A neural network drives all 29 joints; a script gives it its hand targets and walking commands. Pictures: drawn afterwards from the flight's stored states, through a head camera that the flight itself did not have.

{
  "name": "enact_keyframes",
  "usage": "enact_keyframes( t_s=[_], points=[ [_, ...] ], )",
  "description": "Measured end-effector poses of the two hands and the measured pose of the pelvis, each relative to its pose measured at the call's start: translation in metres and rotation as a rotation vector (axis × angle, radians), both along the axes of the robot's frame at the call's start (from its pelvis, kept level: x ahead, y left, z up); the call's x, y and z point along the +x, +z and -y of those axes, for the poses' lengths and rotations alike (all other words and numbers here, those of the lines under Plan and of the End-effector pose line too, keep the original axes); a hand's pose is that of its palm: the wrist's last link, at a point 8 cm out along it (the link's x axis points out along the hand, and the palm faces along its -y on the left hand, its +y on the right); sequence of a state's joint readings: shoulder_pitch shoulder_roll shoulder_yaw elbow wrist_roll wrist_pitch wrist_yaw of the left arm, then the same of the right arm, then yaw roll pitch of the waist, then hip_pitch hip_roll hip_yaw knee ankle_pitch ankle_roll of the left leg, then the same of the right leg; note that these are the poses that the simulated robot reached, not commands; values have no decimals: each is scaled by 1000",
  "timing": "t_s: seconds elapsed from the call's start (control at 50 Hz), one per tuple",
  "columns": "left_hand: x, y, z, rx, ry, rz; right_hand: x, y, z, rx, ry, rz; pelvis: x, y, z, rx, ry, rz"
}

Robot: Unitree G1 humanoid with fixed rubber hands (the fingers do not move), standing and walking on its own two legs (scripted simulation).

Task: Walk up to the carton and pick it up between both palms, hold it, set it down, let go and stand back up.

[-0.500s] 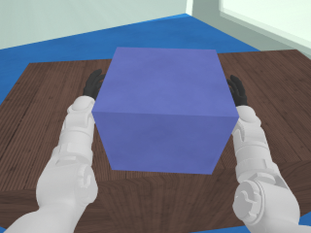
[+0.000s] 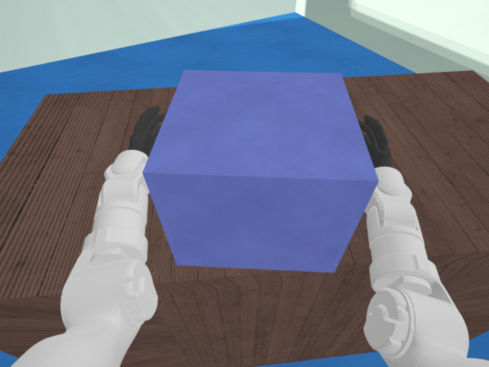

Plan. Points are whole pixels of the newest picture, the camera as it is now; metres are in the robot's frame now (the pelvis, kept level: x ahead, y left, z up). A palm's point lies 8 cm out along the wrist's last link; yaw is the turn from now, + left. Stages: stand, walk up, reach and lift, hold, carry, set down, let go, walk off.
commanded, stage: set down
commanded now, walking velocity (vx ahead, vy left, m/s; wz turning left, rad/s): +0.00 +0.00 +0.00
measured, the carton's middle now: (258, 170) +0.43 -0.02 +0.10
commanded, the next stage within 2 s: none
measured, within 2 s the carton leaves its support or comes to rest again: neither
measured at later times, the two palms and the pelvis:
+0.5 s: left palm (154, 155) +0.45 +0.16 +0.13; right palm (395, 171) +0.39 -0.25 +0.12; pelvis -0.01 -0.01 -0.01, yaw -2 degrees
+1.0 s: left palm (122, 180) +0.40 +0.21 +0.12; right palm (400, 199) +0.35 -0.24 +0.10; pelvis -0.04 -0.01 -0.01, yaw +0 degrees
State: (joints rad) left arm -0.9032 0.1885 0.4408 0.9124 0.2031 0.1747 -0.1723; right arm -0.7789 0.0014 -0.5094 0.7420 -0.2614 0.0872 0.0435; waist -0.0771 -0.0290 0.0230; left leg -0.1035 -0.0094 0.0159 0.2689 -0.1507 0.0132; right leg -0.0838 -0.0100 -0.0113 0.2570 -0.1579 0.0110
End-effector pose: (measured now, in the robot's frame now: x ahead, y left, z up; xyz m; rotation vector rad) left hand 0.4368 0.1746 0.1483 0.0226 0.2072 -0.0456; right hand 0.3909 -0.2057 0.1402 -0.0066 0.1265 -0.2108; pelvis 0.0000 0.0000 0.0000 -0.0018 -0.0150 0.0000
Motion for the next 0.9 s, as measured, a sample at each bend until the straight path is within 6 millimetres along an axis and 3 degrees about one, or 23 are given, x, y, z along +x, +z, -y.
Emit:
enact_keyframes(
  t_s=[0.14, 0.32, 0.38, 0.46, 0.6, 0.66, 0.78, 0.9],
  points=[
    [2, -2, 1, 24, 0, 9, 1, -6, 1, -10, -2, -8, -2, 0, 0, 0, 1, -5],
    [11, -24, 8, 82, 40, -69, -5, -53, 15, 40, -30, -169, -5, -5, 2, -14, -16, -130],
    [14, -27, 12, 75, 39, -87, -4, -50, 23, 46, -44, -159, -7, -7, 4, -17, -28, -169],
    [15, -23, 13, 62, 37, -91, 1, -31, 36, 32, -53, -117, -11, -9, 8, -17, -37, -187],
    [5, -11, -2, 45, 48, -56, 1, 0, 52, 15, -46, -78, -19, -7, 16, -8, -44, -161],
    [-6, -13, -13, 53, 52, -54, -7, -4, 52, 13, -36, -94, -22, -6, 19, -5, -38, -137],
    [-29, -29, -34, 72, 65, -75, -29, -31, 44, 40, -29, -150, -30, -7, 21, -5, -11, -117],
    [-36, -36, -42, 68, 80, -71, -40, -42, 36, 69, -23, -156, -39, -11, 18, -4, -1, -145]
  ],
)
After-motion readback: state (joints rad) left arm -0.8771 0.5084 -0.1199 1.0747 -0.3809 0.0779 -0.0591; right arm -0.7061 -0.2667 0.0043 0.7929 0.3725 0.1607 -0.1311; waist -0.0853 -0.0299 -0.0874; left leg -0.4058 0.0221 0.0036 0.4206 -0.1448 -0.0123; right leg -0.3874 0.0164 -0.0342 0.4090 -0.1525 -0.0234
